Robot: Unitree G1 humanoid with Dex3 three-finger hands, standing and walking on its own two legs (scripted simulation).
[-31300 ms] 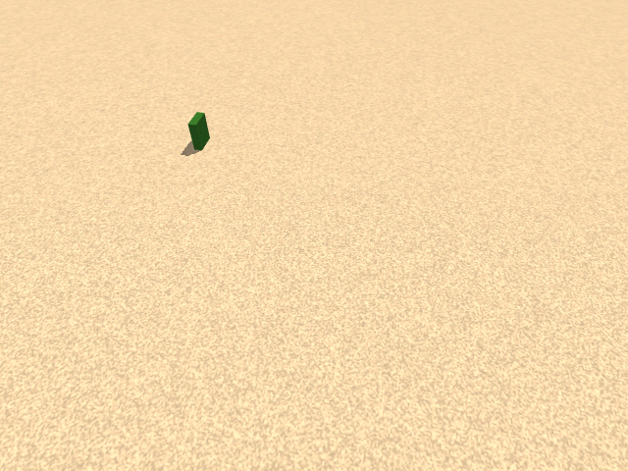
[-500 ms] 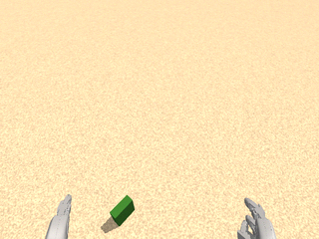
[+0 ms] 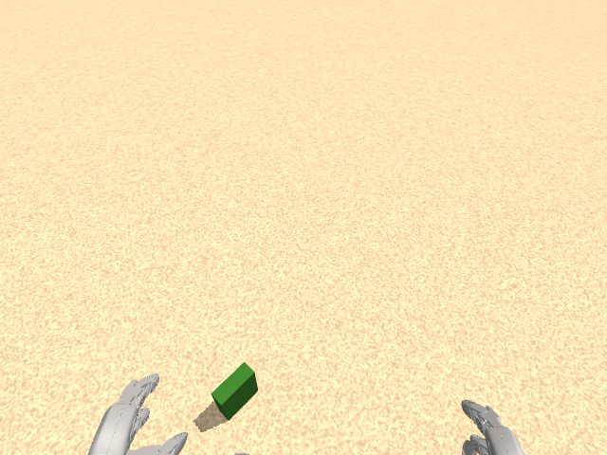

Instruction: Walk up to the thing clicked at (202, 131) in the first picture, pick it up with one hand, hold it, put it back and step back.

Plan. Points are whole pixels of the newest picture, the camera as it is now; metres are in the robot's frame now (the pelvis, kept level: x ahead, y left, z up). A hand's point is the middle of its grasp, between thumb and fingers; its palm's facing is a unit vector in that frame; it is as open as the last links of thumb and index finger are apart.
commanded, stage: stand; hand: left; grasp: from the side
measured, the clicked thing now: (236, 392) +0.41 +0.19 -0.65
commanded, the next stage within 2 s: none
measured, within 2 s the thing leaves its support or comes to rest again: neither
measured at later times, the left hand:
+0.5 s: hand out of the picture +0.05 +0.26 -0.11, palm faces -0.02 -0.94 -0.34, open 7.4 cm
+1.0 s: hand out of the picture +0.06 +0.25 -0.11, palm faces -0.02 -0.94 -0.35, open 7.3 cm
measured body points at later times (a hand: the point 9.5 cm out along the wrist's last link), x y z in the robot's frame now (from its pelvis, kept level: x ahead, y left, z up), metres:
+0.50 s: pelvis +0.00 +0.02 +0.05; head +0.00 +0.02 +0.50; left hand +0.05 +0.31 -0.09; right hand +0.07 -0.27 -0.09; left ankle +0.03 +0.13 -0.69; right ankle +0.02 -0.13 -0.69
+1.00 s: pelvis +0.00 +0.01 +0.05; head -0.01 +0.00 +0.50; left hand +0.06 +0.30 -0.08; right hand +0.06 -0.29 -0.09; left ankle +0.03 +0.13 -0.69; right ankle +0.02 -0.14 -0.69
